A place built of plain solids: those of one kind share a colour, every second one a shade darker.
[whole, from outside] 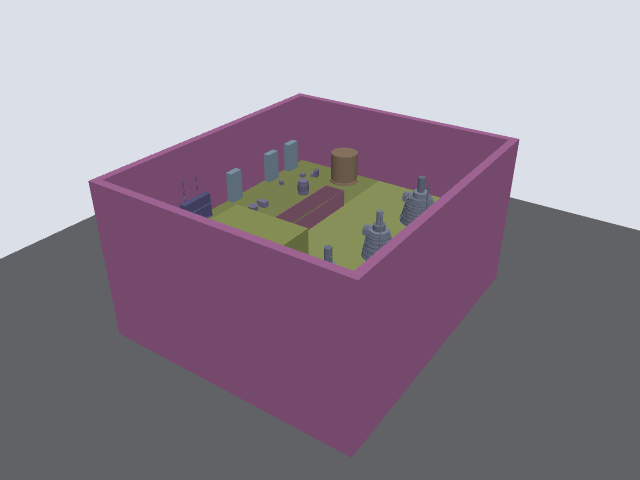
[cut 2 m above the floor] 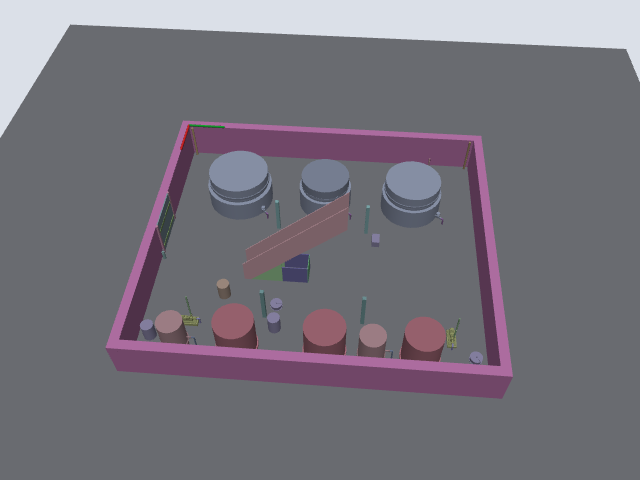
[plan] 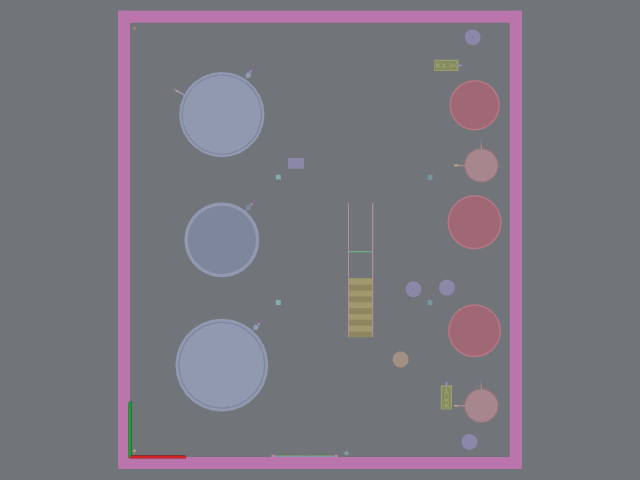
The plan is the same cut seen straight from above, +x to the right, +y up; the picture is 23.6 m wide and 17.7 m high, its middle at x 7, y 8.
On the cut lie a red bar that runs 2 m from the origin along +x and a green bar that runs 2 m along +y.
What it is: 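The still house of a malt distillery; one whitewashed hall 14.0 x 16.0 m, 9.1 m high, 3 copper pot stills in a row, an operating floor 4.61 m up, one steep steel stair free in the room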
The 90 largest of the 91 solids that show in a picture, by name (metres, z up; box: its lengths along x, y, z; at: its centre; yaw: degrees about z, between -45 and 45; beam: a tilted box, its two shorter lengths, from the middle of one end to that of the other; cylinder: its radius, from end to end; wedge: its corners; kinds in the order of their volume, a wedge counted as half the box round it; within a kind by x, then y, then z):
{
 "wall_1": {"box": [0.45, 16.91, 9.16], "at": [-0.23, 8.01, 4.53]},
 "wall_2": {"box": [14.9, 0.45, 9.16], "at": [7.0, -0.23, 4.53]},
 "wall_3": {"box": [14.9, 0.45, 9.16], "at": [7.0, 16.23, 4.53]},
 "wall_4": {"box": [0.45, 16.91, 9.16], "at": [14.22, 8.01, 4.53]},
 "still_1": {"cylinder": 0.038, "from": [2.97, 8.56, 5.46], "to": [2.97, 8.56, 7.31]},
 "still_2": {"cylinder": 1.71, "from": [3.38, 3.38, -0.05], "to": [3.38, 3.38, 1.13]},
 "still_3": {"cylinder": 1.56, "from": [3.38, 3.38, 1.25], "to": [3.38, 3.38, 1.38]},
 "still_4": {"cylinder": 1.61, "from": [3.38, 3.38, 1.38], "to": [3.38, 3.38, 1.5]},
 "still_5": {"cylinder": 1.56, "from": [3.38, 3.38, 1.5], "to": [3.38, 3.38, 3.26]},
 "still_6": {"cylinder": 0.64, "from": [3.38, 3.38, 6.07], "to": [3.38, 3.38, 6.11]},
 "still_7": {"cylinder": 0.42, "from": [3.38, 3.38, 6.11], "to": [3.38, 3.38, 6.41]},
 "still_8": {"cylinder": 0.2, "from": [3.38, 3.38, 6.41], "to": [3.38, 3.38, 7.27]},
 "still_9": {"cylinder": 1.38, "from": [3.38, 8.01, -0.05], "to": [3.38, 8.01, 1.23]},
 "still_10": {"cylinder": 1.27, "from": [3.38, 8.01, 1.38], "to": [3.38, 8.01, 1.5]},
 "still_11": {"cylinder": 1.26, "from": [3.38, 8.01, 1.5], "to": [3.38, 8.01, 3.26]},
 "still_12": {"cylinder": 0.72, "from": [3.38, 8.01, 5.28], "to": [3.38, 8.01, 5.41]},
 "still_13": {"cylinder": 0.68, "from": [3.38, 8.01, 5.53], "to": [3.38, 8.01, 5.64]},
 "still_14": {"cylinder": 0.65, "from": [3.38, 8.01, 5.64], "to": [3.38, 8.01, 5.73]},
 "still_15": {"cylinder": 0.63, "from": [3.38, 8.01, 5.73], "to": [3.38, 8.01, 5.82]},
 "still_16": {"cylinder": 0.51, "from": [3.38, 8.01, 6.06], "to": [3.38, 8.01, 6.11]},
 "still_17": {"cylinder": 0.32, "from": [3.38, 8.01, 6.11], "to": [3.38, 8.01, 6.41]},
 "still_18": {"cylinder": 0.16, "from": [3.38, 8.01, 6.41], "to": [3.38, 8.01, 7.15]},
 "still_19": {"cylinder": 1.57, "from": [3.38, 12.62, -0.05], "to": [3.38, 12.62, 1.15]},
 "still_20": {"cylinder": 1.4, "from": [3.38, 12.62, 1.15], "to": [3.38, 12.62, 1.29]},
 "still_21": {"cylinder": 1.45, "from": [3.38, 12.62, 1.29], "to": [3.38, 12.62, 1.42]},
 "still_22": {"cylinder": 1.49, "from": [3.38, 12.62, 1.42], "to": [3.38, 12.62, 1.5]},
 "still_23": {"cylinder": 1.44, "from": [3.38, 12.62, 1.5], "to": [3.38, 12.62, 3.26]},
 "still_24": {"cylinder": 0.18, "from": [3.38, 12.62, 6.41], "to": [3.38, 12.62, 7.32]},
 "upper_floor_1": {"box": [7.92, 16.03, 0.3], "at": [3.95, 8.01, 4.46]},
 "upper_floor_2": {"box": [1.19, 4.32, 0.3], "at": [8.49, 2.15, 4.46]},
 "upper_floor_3": {"box": [4.93, 16.03, 0.3], "at": [11.54, 8.01, 4.46]},
 "sample_room_1": {"box": [4.5, 2.3, 2.4], "at": [7.75, 12.34, 5.76]},
 "receiver_1": {"cylinder": 0.98, "from": [12.7, 4.65, -0.05], "to": [12.7, 4.65, 0.14]},
 "receiver_2": {"cylinder": 0.92, "from": [12.7, 4.65, 0.14], "to": [12.7, 4.65, 2.45]},
 "receiver_3": {"cylinder": 1.0, "from": [12.7, 8.65, -0.05], "to": [12.7, 8.65, 0.14]},
 "receiver_4": {"cylinder": 0.94, "from": [12.7, 8.65, 0.14], "to": [12.7, 8.65, 2.48]},
 "receiver_5": {"cylinder": 0.93, "from": [12.7, 12.97, -0.05], "to": [12.7, 12.97, 0.14]},
 "receiver_6": {"cylinder": 0.87, "from": [12.7, 12.97, 0.14], "to": [12.7, 12.97, 2.26]},
 "condenser_1": {"cylinder": 0.64, "from": [12.95, 1.89, 0.45], "to": [12.95, 1.89, 0.5]},
 "condenser_2": {"cylinder": 0.59, "from": [12.95, 1.89, 0.5], "to": [12.95, 1.89, 3.01]},
 "condenser_3": {"cylinder": 0.64, "from": [12.95, 10.75, 0.45], "to": [12.95, 10.75, 0.5]},
 "condenser_4": {"cylinder": 0.59, "from": [12.95, 10.75, 0.5], "to": [12.95, 10.75, 3.01]},
 "charger_1": {"cylinder": 0.9, "from": [9.8, 1.2, 4.56], "to": [9.8, 1.2, 4.75]},
 "charger_2": {"cylinder": 0.84, "from": [9.8, 1.2, 4.75], "to": [9.8, 1.2, 6.52]},
 "cabinet_1": {"box": [0.42, 0.94, 1.9], "at": [13.73, 1.62, 5.51]},
 "cabinet_2": {"box": [0.42, 0.92, 1.9], "at": [13.73, 3.71, 5.51]},
 "cabinet_3": {"box": [0.42, 0.89, 1.9], "at": [13.73, 7.25, 5.51]},
 "stair_rail_1": {"wedge": [[8.03, 4.41, -0.3], [8.03, 4.41, 1.16], [8.03, 9.38, 4.13], [8.03, 9.38, 5.6], [8.07, 4.41, -0.3], [8.07, 4.41, 1.16], [8.07, 9.38, 4.13], [8.07, 9.38, 5.6]]},
 "stair_rail_2": {"wedge": [[8.92, 4.41, -0.3], [8.92, 4.41, 1.16], [8.92, 9.38, 4.13], [8.92, 9.38, 5.6], [8.96, 4.41, -0.3], [8.96, 4.41, 1.16], [8.96, 9.38, 4.13], [8.96, 9.38, 5.6]]},
 "safe_1": {"box": [0.46, 1.96, 0.71], "at": [13.67, 10.6, 5.05]},
 "safe_2": {"box": [0.39, 1.99, 0.58], "at": [13.67, 10.6, 5.72]},
 "piece_1": {"box": [0.59, 0.39, 0.41], "at": [6.11, 10.83, 0.15]},
 "piece_2": {"cylinder": 0.29, "from": [10.45, 6.18, 0.22], "to": [10.45, 6.18, 0.25]},
 "piece_3": {"cylinder": 0.35, "from": [10.82, 4.27, 4.85], "to": [10.82, 4.27, 5.25]},
 "piece_4": {"cylinder": 0.31, "from": [10.82, 4.27, 5.43], "to": [10.82, 4.27, 5.49]},
 "piece_5": {"box": [0.26, 0.42, 0.49], "at": [11.63, 1.69, 4.8], "yaw": 20.1},
 "piece_6": {"cylinder": 0.29, "from": [11.68, 6.24, -0.05], "to": [11.68, 6.24, 0.88]},
 "piece_7": {"box": [0.59, 0.39, 0.41], "at": [11.79, 7.03, 4.76]},
 "piece_8": {"cylinder": 0.29, "from": [12.51, 0.55, -0.05], "to": [12.51, 0.55, 0.88]},
 "column_1": {"box": [0.18, 0.18, 4.0], "at": [5.46, 5.7, 1.95]},
 "column_2": {"box": [0.18, 0.18, 4.0], "at": [5.46, 10.31, 1.95]},
 "column_3": {"box": [0.18, 0.18, 4.0], "at": [11.06, 5.7, 1.95]},
 "column_4": {"box": [0.18, 0.18, 4.0], "at": [11.06, 10.31, 1.95]},
 "well_rail_1": {"box": [0.04, 5.18, 1.05], "at": [7.88, 6.83, 5.08]},
 "well_rail_2": {"box": [1.31, 0.04, 1.05], "at": [8.49, 4.28, 5.08]},
 "well_rail_3": {"box": [0.04, 5.18, 1.05], "at": [9.12, 6.83, 5.08]},
 "loading_door_leaves_1": {"box": [2.2, 0.07, 2.75], "at": [6.43, 0.01, 1.32]},
 "foot_1": {"cylinder": 0.29, "from": [9.97, 3.59, -0.05], "to": [9.97, 3.59, 0.88]},
 "riser_1": {"cylinder": 0.06, "from": [0.16, 0.22, -0.05], "to": [0.16, 0.22, 8.71]},
 "riser_2": {"cylinder": 0.06, "from": [0.16, 15.79, -0.05], "to": [0.16, 15.79, 8.71]},
 "pump_1": {"box": [0.8, 0.33, 0.045], "at": [11.64, 14.44, 0.13]},
 "pump_2": {"box": [0.33, 0.8, 0.045], "at": [11.66, 2.18, 0.17]},
 "pump_3": {"box": [0.42, 0.9, 0.21], "at": [11.66, 2.2, 0.05]},
 "pump_4": {"box": [0.9, 0.42, 0.17], "at": [11.66, 14.44, 0.03]},
 "stair_fence_1": {"box": [0.04, 1.28, 1.15], "at": [8.05, 6.95, 0.53]},
 "stair_fence_2": {"box": [0.04, 1.28, 1.15], "at": [8.94, 6.95, 0.53]},
 "stair_steps_1": {"box": [0.93, 0.24, 0.05], "at": [8.49, 4.53, 0.17]},
 "stair_steps_2": {"box": [0.93, 0.24, 0.05], "at": [8.49, 4.75, 0.36]},
 "stair_steps_3": {"box": [0.93, 0.24, 0.05], "at": [8.49, 4.96, 0.55]},
 "stair_steps_4": {"box": [0.93, 0.24, 0.05], "at": [8.49, 5.18, 0.74]},
 "stair_steps_5": {"box": [0.93, 0.24, 0.05], "at": [8.49, 5.39, 0.94]},
 "stair_steps_6": {"box": [0.93, 0.24, 0.05], "at": [8.49, 5.61, 1.13]},
 "stair_steps_7": {"box": [0.93, 0.24, 0.05], "at": [8.49, 5.82, 1.32]},
 "stair_steps_8": {"box": [0.93, 0.24, 0.05], "at": [8.49, 6.04, 1.51]},
 "stair_steps_9": {"box": [0.93, 0.24, 0.05], "at": [8.49, 6.25, 1.7]},
 "stair_steps_10": {"box": [0.93, 0.24, 0.05], "at": [8.49, 6.47, 1.9]},
 "loading_door_frame_1": {"box": [0.12, 0.1, 2.87], "at": [5.27, 0.03, 1.39]},
 "loading_door_frame_2": {"box": [0.12, 0.1, 2.87], "at": [7.59, 0.03, 1.39]},
 "stair_guard_infill_1": {"wedge": [[8.92, 4.71, -0.03], [8.92, 6.31, -0.03], [8.92, 6.31, 1.4], [8.96, 4.71, -0.03], [8.96, 6.31, -0.03], [8.96, 6.31, 1.4]]},
 "stair_fence_cross_1": {"box": [0.94, 0.04, 1.15], "at": [8.49, 7.57, 0.53]}
}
